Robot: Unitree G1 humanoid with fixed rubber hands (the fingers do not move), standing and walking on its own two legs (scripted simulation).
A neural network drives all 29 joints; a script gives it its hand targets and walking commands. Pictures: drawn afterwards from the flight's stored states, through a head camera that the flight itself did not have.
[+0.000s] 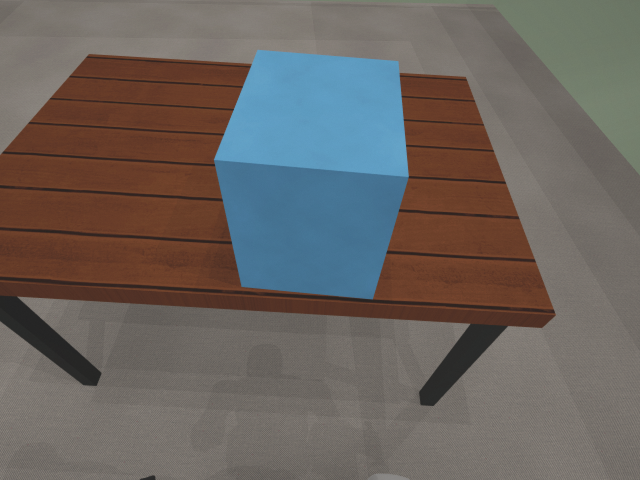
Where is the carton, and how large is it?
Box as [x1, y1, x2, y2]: [214, 50, 408, 298]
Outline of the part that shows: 257,50 214,158 241,286 372,298 408,177 398,62 390,60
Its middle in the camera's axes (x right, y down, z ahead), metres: +0.00 -0.10 +0.65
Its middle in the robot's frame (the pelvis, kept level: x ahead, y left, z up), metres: +0.56 +0.00 +0.03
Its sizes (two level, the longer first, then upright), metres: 0.279 0.230 0.283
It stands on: a table, 0.65 m high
